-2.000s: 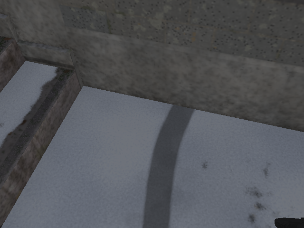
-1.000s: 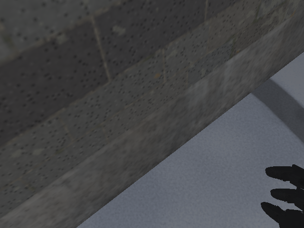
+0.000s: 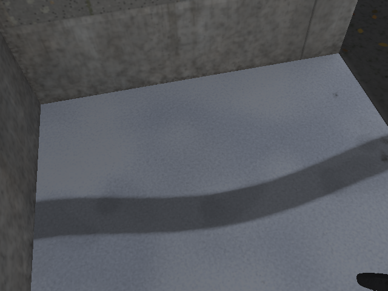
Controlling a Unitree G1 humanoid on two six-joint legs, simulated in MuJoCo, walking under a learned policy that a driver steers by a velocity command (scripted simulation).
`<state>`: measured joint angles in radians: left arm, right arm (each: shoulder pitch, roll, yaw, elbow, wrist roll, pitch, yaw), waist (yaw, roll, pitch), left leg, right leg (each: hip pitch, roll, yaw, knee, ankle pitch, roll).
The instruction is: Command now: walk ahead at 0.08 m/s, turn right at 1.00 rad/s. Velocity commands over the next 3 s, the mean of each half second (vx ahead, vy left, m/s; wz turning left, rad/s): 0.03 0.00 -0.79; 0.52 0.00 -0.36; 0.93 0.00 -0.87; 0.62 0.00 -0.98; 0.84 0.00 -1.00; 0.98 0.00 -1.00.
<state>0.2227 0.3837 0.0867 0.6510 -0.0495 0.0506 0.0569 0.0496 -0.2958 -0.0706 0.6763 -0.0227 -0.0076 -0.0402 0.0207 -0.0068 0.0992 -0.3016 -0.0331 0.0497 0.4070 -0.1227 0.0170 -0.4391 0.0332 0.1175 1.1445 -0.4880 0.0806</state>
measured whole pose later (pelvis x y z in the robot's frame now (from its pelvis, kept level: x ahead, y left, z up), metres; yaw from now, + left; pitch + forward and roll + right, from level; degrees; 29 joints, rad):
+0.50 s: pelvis +0.08 -0.08 +0.01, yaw -21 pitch +1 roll +3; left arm 0.14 0.28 0.04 0.61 0.00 0.02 0.01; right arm 0.09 -0.34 -0.08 0.77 0.00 0.04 -0.01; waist -0.01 0.04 0.12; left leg -0.51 0.03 -0.01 1.04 -0.34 -0.08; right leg -0.25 0.05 0.06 0.46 -0.21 -0.08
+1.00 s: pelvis +0.29 -0.07 -0.01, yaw -32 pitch +1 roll +1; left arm 0.41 0.30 0.05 0.78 -0.06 -0.06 -0.01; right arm 0.13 -0.30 -0.03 0.79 0.01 -0.12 0.03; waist 0.04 -0.04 0.03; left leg -0.31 0.01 0.05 0.60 -0.31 0.00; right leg -0.29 0.02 0.17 1.06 -0.43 -0.07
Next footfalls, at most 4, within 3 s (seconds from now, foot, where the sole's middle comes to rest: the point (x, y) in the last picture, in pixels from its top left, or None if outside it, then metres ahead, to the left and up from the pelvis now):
0.26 right None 0.11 -0.16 -0.77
0.92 left None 0.40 0.02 -0.77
1.40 right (323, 235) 0.61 -0.38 -0.77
1.78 left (378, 149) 0.97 -0.66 -0.77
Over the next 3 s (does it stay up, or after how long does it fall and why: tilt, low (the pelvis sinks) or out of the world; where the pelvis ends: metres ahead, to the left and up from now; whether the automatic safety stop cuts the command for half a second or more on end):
stays up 0.46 -1.20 -0.01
